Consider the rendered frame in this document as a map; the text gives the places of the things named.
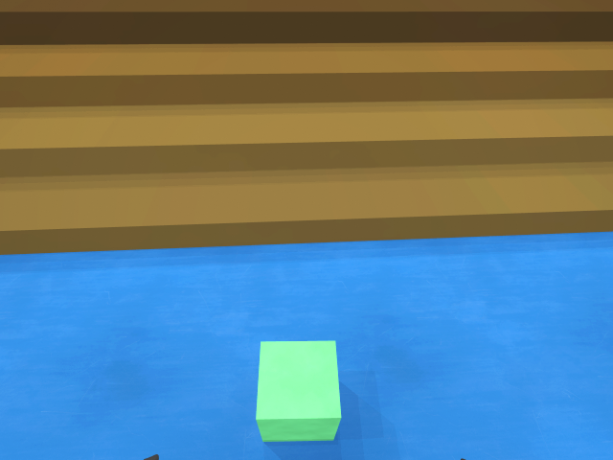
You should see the carton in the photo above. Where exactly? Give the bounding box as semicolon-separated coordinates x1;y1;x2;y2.
256;341;341;442

